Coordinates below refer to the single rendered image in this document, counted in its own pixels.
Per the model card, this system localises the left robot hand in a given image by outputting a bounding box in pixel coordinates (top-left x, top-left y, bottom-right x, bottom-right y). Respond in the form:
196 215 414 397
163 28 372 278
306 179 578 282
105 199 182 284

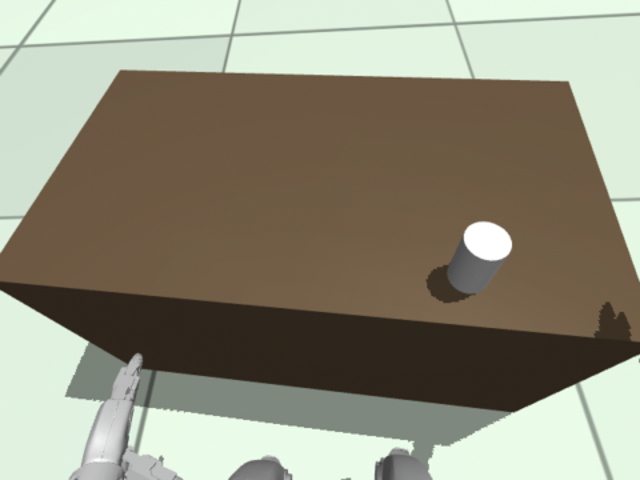
81 353 183 480

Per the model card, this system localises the left robot arm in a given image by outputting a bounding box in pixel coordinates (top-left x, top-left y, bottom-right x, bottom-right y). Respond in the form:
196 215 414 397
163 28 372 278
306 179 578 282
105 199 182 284
69 462 124 480

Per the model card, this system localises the can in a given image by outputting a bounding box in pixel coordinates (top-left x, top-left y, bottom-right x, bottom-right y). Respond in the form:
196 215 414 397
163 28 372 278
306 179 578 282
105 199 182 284
447 222 512 294

